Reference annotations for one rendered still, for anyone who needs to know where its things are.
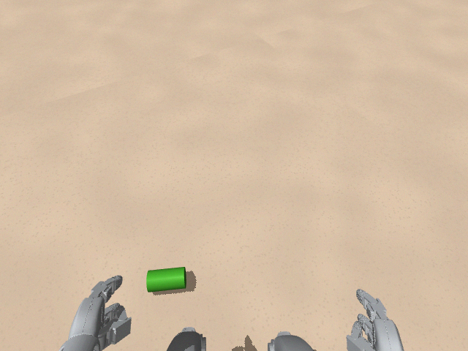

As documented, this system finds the right robot hand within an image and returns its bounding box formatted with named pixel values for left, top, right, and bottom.
left=347, top=289, right=404, bottom=351

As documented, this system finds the left robot arm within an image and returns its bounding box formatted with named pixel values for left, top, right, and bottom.
left=59, top=335, right=100, bottom=351

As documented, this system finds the left robot hand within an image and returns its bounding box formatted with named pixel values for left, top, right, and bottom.
left=68, top=275, right=132, bottom=351

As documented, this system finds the can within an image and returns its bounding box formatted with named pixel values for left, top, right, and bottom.
left=146, top=267, right=186, bottom=293

